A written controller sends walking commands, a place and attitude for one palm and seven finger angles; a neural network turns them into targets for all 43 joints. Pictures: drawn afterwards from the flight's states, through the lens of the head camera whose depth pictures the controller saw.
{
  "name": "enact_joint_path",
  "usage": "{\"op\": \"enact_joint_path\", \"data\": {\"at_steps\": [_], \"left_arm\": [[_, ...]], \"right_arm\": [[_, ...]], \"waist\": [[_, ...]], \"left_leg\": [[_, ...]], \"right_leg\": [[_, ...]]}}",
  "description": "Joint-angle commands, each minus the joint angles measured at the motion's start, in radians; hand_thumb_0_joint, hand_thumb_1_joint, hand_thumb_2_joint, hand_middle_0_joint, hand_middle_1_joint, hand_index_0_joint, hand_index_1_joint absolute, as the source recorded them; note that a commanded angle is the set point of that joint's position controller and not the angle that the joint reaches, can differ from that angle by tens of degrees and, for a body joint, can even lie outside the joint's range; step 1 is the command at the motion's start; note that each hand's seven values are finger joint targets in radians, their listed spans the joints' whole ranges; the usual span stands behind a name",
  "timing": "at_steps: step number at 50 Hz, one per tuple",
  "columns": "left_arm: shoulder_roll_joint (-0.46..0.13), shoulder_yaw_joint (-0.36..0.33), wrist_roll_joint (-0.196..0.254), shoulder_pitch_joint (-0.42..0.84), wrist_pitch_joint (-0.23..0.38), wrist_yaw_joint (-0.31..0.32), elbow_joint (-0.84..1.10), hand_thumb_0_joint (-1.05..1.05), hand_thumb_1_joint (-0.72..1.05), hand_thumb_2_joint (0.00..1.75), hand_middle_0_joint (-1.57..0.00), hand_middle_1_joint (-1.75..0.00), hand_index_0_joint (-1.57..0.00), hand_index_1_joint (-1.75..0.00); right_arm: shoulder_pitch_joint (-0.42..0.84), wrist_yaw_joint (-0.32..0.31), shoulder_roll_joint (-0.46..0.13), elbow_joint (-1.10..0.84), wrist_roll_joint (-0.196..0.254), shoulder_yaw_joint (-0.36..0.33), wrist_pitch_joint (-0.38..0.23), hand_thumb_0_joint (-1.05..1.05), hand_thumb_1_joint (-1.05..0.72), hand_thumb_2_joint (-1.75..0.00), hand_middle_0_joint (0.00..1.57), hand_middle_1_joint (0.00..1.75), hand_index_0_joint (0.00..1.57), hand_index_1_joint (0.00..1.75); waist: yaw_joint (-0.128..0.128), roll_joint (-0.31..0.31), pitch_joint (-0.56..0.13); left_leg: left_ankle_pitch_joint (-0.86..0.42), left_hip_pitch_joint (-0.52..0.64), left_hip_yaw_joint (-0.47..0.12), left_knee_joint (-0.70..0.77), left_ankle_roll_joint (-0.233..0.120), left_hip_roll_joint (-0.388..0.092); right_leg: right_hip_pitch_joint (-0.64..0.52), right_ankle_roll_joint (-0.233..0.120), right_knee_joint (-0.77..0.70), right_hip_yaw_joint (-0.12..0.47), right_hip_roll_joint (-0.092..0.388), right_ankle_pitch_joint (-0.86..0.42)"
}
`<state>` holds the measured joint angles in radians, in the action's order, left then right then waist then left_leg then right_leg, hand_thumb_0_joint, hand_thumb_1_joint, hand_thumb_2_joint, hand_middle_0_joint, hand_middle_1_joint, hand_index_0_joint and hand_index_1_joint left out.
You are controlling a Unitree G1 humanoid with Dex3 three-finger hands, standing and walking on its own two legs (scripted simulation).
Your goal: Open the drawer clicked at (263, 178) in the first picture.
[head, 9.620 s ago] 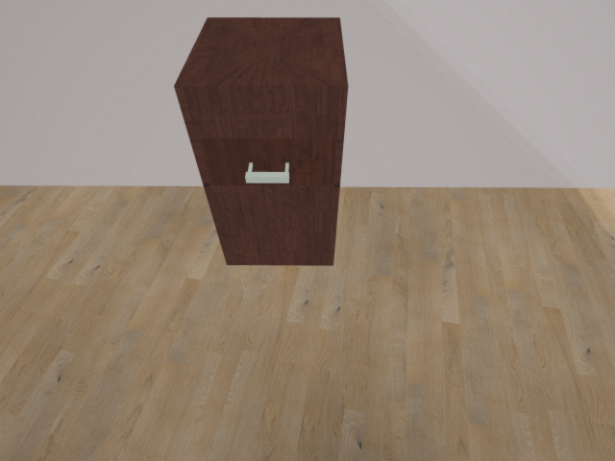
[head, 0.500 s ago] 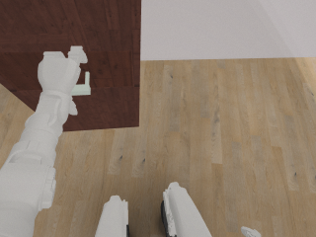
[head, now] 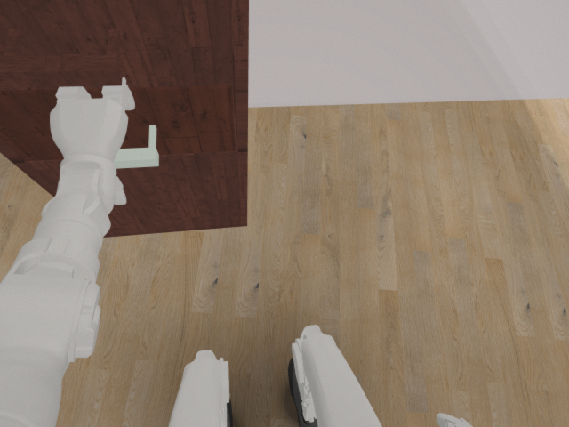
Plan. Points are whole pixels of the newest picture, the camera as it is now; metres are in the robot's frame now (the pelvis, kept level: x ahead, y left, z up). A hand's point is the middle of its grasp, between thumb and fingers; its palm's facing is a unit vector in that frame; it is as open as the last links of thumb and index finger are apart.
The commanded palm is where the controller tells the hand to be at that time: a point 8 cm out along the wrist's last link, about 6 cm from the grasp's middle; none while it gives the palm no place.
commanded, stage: move the hooked fingers above the handle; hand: left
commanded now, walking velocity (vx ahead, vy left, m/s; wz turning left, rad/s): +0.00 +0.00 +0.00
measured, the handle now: (118, 146) +0.57 +0.21 -0.09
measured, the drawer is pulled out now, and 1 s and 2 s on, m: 0.00 0.00 0.00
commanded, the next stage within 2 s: lift the fingers back up to retry in 1.34 s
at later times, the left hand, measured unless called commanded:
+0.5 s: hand (115, 164) +0.51 +0.20 -0.05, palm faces -0.15 -0.01 -0.99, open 13.9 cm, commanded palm +0.50 +0.20 +0.01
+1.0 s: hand (131, 173) +0.49 +0.18 -0.05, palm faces -0.19 -0.09 -0.98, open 13.8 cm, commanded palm +0.50 +0.20 +0.02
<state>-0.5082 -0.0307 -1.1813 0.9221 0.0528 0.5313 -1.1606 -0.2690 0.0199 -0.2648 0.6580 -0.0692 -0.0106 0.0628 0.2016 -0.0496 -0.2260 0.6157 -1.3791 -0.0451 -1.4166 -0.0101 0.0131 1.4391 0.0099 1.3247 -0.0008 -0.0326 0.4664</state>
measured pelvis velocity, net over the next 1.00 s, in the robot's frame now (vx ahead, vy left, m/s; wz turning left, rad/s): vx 0.01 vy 0.00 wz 0.01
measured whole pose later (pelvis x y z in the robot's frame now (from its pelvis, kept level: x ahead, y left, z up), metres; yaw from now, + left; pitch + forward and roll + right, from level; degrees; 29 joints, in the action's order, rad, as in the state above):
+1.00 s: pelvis +0.01 +0.00 +0.01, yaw +1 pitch +32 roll -2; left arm -0.44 0.04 -1.12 0.81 0.11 0.34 -1.05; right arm -0.26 0.00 -0.24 0.68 -0.06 -0.02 0.05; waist 0.17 -0.04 -0.21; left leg 0.60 -1.31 -0.05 -1.35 0.00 0.02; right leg 1.38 0.01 1.27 0.00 -0.03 0.46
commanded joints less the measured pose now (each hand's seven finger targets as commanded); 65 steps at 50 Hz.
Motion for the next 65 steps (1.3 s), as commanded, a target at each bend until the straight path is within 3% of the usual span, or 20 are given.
{"op": "enact_joint_path", "data": {"at_steps": [1,5,7,9,12,16,21,27,32,36,41,44,47,49,54,56,59,60,62,65], "left_arm": [[-0.237,-0.024,-0.018,0.25,-0.099,0.011,0.136,0.0,-0.5,0.3,-0.3,-1.2,-0.3,-1.2],[-0.254,-0.04,0.067,0.433,-0.007,-0.065,0.433,0.0,-0.5,0.3,-0.3,-1.2,-0.3,-1.2],[-0.254,-0.038,0.08,0.476,0.062,-0.076,0.539,0.0,-0.5,0.3,-0.3,-1.2,-0.3,-1.2],[-0.229,-0.011,0.052,0.446,0.088,-0.061,0.498,0.0,-0.5,0.3,-0.3,-1.2,-0.3,-1.2],[-0.156,0.013,0.018,0.344,0.058,-0.01,0.263,0.0,-0.5,0.3,-0.3,-1.2,-0.3,-1.2],[-0.167,0.002,0.029,0.283,-0.048,0.019,0.052,0.0,-0.5,0.3,-0.3,-1.2,-0.3,-1.2],[-0.203,0.001,0.031,0.251,-0.085,-0.062,0.11,0.0,-0.5,0.3,-0.3,-1.2,-0.3,-1.2],[-0.327,-0.115,0.045,0.299,0.086,-0.077,0.426,0.0,-0.5,0.3,-0.3,-1.2,-0.3,-1.2],[-0.334,-0.138,0.002,0.301,0.104,0.052,0.367,0.0,-0.5,0.3,-0.3,-1.2,-0.3,-1.2],[-0.264,-0.072,0.017,0.312,0.009,0.087,0.209,0.0,-0.5,0.3,-0.3,-1.2,-0.3,-1.2],[-0.041,0.114,0.075,0.287,-0.084,-0.062,0.171,0.0,-0.5,0.3,-0.3,-1.2,-0.3,-1.2],[-0.05,0.115,0.112,0.344,-0.032,-0.159,0.28,0.0,-0.5,0.3,-0.3,-1.2,-0.3,-1.2],[-0.184,0.026,0.073,0.397,0.078,-0.158,0.372,0.0,-0.5,0.3,-0.3,-1.2,-0.3,-1.2],[-0.31,-0.076,0.026,0.402,0.135,-0.101,0.408,0.0,-0.5,0.3,-0.3,-1.2,-0.3,-1.2],[-0.359,-0.164,-0.011,0.268,0.058,0.107,0.244,0.0,-0.5,0.3,-0.3,-1.2,-0.3,-1.2],[-0.318,-0.131,-0.008,0.217,-0.028,0.145,0.147,0.0,-0.5,0.3,-0.3,-1.2,-0.3,-1.2],[-0.253,-0.057,0.009,0.21,-0.138,0.087,0.042,0.0,-0.5,0.3,-0.3,-1.2,-0.3,-1.2],[-0.301,-0.073,0.02,0.246,-0.155,0.062,0.068,0.0,-0.5,0.3,-0.3,-1.2,-0.3,-1.2],[-0.319,-0.057,0.06,0.348,-0.155,-0.011,0.162,0.0,-0.5,0.3,-0.3,-1.2,-0.3,-1.2],[-0.223,0.025,0.101,0.504,-0.042,-0.121,0.401,0.0,-0.5,0.3,-0.3,-1.2,-0.3,-1.2]], "right_arm": [[-0.156,0.005,-0.174,-0.065,0.017,-0.056,0.004,0.0,-0.9,-0.9,0.2,0.3,0.2,0.3],[-0.188,-0.018,-0.172,-0.054,0.018,-0.086,-0.02,0.0,-0.9,-0.9,0.2,0.3,0.2,0.3],[-0.194,-0.031,-0.167,-0.034,0.015,-0.094,-0.035,0.0,-0.9,-0.9,0.2,0.3,0.2,0.3],[-0.197,-0.037,-0.161,0.0,0.007,-0.093,-0.042,0.0,-0.9,-0.9,0.2,0.3,0.2,0.3],[-0.194,-0.027,-0.16,0.037,0.001,-0.081,-0.029,0.0,-0.9,-0.9,0.2,0.3,0.2,0.3],[-0.183,-0.007,-0.163,0.019,0.006,-0.06,-0.016,0.0,-0.9,-0.9,0.2,0.3,0.2,0.3],[-0.179,-0.006,-0.164,-0.039,0.016,-0.054,-0.004,0.0,-0.9,-0.9,0.2,0.3,0.2,0.3],[-0.171,-0.029,-0.154,-0.048,0.008,-0.071,-0.02,0.0,-0.9,-0.9,0.2,0.3,0.2,0.3],[-0.15,-0.025,-0.154,-0.007,-0.004,-0.071,-0.019,0.0,-0.9,-0.9,0.2,0.3,0.2,0.3],[-0.162,-0.005,-0.159,0.009,0.002,-0.073,-0.024,0.0,-0.9,-0.9,0.2,0.3,0.2,0.3],[-0.193,0.006,-0.16,0.007,0.017,-0.088,-0.024,0.0,-0.9,-0.9,0.2,0.3,0.2,0.3],[-0.194,-0.012,-0.155,0.001,0.016,-0.091,-0.018,0.0,-0.9,-0.9,0.2,0.3,0.2,0.3],[-0.189,-0.035,-0.152,-0.001,0.011,-0.081,-0.023,0.0,-0.9,-0.9,0.2,0.3,0.2,0.3],[-0.169,-0.041,-0.155,0.003,0.0,-0.068,-0.021,0.0,-0.9,-0.9,0.2,0.3,0.2,0.3],[-0.099,-0.017,-0.141,-0.03,-0.011,-0.044,-0.002,0.0,-0.9,-0.9,0.2,0.3,0.2,0.3],[-0.107,-0.001,-0.152,-0.043,-0.003,-0.046,-0.003,0.0,-0.9,-0.9,0.2,0.3,0.2,0.3],[-0.138,0.013,-0.169,-0.044,0.019,-0.05,-0.004,0.0,-0.9,-0.9,0.2,0.3,0.2,0.3],[-0.151,0.008,-0.179,-0.045,0.029,-0.048,0.0,0.0,-0.9,-0.9,0.2,0.3,0.2,0.3],[-0.166,-0.005,-0.18,-0.05,0.035,-0.054,-0.007,0.0,-0.9,-0.9,0.2,0.3,0.2,0.3],[-0.197,-0.026,-0.169,-0.025,0.03,-0.078,-0.039,0.0,-0.9,-0.9,0.2,0.3,0.2,0.3]], "waist": [[-0.05,-0.098,-0.531],[-0.01,-0.108,-0.771],[-0.002,-0.141,-0.823],[0.01,-0.15,-0.748],[0.014,-0.105,-0.454],[-0.001,-0.074,-0.353],[-0.031,-0.065,-0.495],[-0.06,-0.086,-0.682],[-0.042,-0.075,-0.543],[-0.018,-0.087,-0.508],[0.013,-0.089,-0.553],[0.033,-0.045,-0.589],[0.007,-0.101,-0.574],[-0.033,-0.139,-0.537],[-0.077,-0.102,-0.437],[-0.077,-0.082,-0.449],[-0.047,-0.041,-0.504],[-0.045,-0.016,-0.549],[-0.02,-0.009,-0.641],[0.03,-0.077,-0.766]], "left_leg": [[-0.389,0.297,0.033,0.204,-0.027,-0.007],[-0.426,0.452,0.004,0.203,-0.033,-0.012],[-0.461,0.521,-0.006,0.198,-0.032,-0.007],[-0.489,0.538,-0.012,0.193,-0.027,-0.01],[-0.399,0.402,-0.012,0.194,-0.026,-0.014],[-0.333,0.271,0.022,0.212,-0.032,-0.003],[-0.39,0.27,0.051,0.209,-0.04,0.0],[-0.436,0.347,0.039,0.185,-0.045,-0.001],[-0.404,0.275,0.035,0.163,-0.043,-0.004],[-0.369,0.269,0.044,0.181,-0.038,0.003],[-0.418,0.4,0.033,0.209,-0.029,-0.001],[-0.425,0.424,0.022,0.207,-0.04,-0.003],[-0.399,0.395,0.019,0.197,-0.043,0.002],[-0.419,0.372,0.013,0.188,-0.039,0.0],[-0.397,0.215,0.032,0.173,-0.035,0.006],[-0.378,0.207,0.042,0.185,-0.028,0.008],[-0.379,0.243,0.043,0.21,-0.031,0.004],[-0.375,0.242,0.048,0.212,-0.034,0.004],[-0.352,0.26,0.05,0.211,-0.042,0.003],[-0.371,0.403,0.019,0.203,-0.045,-0.001]], "right_leg": [[-0.424,-0.059,-0.128,-0.035,-0.003,-0.255],[-0.521,-0.041,-0.149,-0.023,0.004,-0.312],[-0.512,-0.041,-0.152,-0.02,0.005,-0.326],[-0.435,-0.047,-0.15,-0.032,0.005,-0.311],[-0.288,-0.055,-0.158,-0.053,0.002,-0.189],[-0.318,-0.06,-0.174,-0.049,-0.002,-0.166],[-0.488,-0.056,-0.16,-0.021,-0.002,-0.308],[-0.576,-0.048,-0.139,0.008,0.004,-0.375],[-0.459,-0.047,-0.126,-0.006,0.006,-0.29],[-0.441,-0.045,-0.152,-0.02,0.002,-0.254],[-0.454,-0.047,-0.183,-0.038,-0.004,-0.312],[-0.493,-0.045,-0.192,-0.029,0.0,-0.343],[-0.456,-0.053,-0.171,-0.02,0.003,-0.298],[-0.406,-0.063,-0.138,-0.023,0.002,-0.271],[-0.395,-0.058,-0.106,-0.024,0.004,-0.224],[-0.415,-0.053,-0.114,-0.03,0.004,-0.229],[-0.474,-0.046,-0.136,-0.035,0.002,-0.272],[-0.521,-0.038,-0.142,-0.031,0.003,-0.286],[-0.59,-0.028,-0.162,-0.017,0.003,-0.306],[-0.577,-0.029,-0.177,-0.011,0.009,-0.323]]}}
